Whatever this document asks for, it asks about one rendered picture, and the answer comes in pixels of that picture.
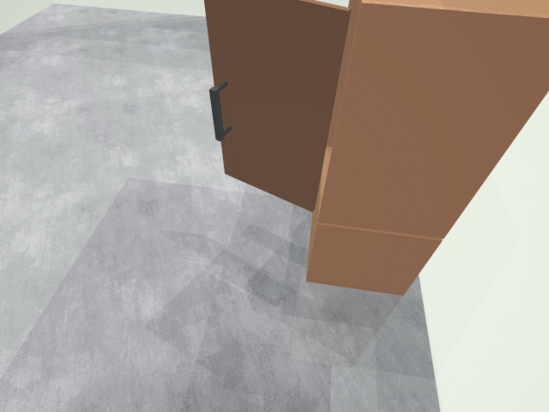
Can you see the handle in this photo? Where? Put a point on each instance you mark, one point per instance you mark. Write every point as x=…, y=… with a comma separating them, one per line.
x=216, y=111

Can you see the cupboard door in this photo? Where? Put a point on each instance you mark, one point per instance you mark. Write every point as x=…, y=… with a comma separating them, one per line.
x=281, y=60

